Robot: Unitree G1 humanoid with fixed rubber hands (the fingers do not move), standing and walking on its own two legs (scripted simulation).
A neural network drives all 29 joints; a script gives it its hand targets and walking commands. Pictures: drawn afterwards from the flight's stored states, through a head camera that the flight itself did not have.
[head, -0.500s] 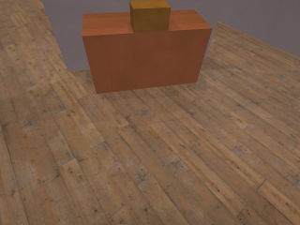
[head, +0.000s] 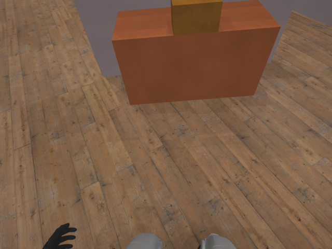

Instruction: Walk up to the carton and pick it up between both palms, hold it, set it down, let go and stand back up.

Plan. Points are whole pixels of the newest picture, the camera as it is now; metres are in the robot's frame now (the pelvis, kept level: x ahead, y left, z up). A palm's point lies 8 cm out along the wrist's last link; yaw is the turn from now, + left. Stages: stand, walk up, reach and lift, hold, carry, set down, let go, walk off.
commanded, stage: walk up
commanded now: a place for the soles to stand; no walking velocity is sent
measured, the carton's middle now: (194, 13) +1.38 -0.09 -0.08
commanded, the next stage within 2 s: none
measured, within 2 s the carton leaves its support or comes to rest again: neither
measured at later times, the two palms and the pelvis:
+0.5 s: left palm (83, 200) +0.25 +0.28 -0.11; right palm (318, 214) +0.23 -0.36 -0.09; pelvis +0.17 -0.04 -0.01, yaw +4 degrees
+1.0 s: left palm (102, 191) +0.27 +0.23 -0.11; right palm (286, 126) +0.51 -0.36 -0.09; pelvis +0.33 -0.09 +0.00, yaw +9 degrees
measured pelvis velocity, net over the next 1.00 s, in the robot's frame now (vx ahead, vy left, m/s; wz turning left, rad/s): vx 0.33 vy -0.09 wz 0.16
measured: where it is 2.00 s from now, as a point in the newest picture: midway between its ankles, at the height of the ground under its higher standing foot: (191, 172)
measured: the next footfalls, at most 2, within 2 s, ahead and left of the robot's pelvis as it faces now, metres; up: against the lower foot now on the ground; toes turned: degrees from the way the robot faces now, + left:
left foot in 0.22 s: +0.21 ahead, +0.13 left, +0.00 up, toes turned +8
right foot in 0.52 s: +0.35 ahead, -0.17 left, +0.00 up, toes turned -2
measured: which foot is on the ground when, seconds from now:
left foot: up 0.00-0.20, down 0.22-0.58, up 0.60-1.00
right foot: down 0.00-0.24, up 0.26-0.50, down 0.52-1.00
